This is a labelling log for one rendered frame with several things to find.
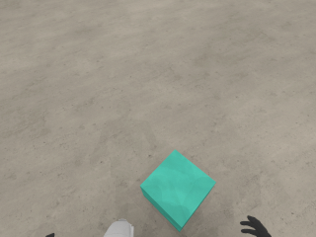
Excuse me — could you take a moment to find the robot right hand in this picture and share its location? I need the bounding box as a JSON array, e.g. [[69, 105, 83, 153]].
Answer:
[[240, 215, 272, 237]]

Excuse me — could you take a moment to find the carton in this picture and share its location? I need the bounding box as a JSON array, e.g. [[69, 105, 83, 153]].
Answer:
[[140, 149, 216, 232]]

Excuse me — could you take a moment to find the robot left thigh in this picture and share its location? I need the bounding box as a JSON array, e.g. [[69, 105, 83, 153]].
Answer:
[[104, 220, 134, 237]]

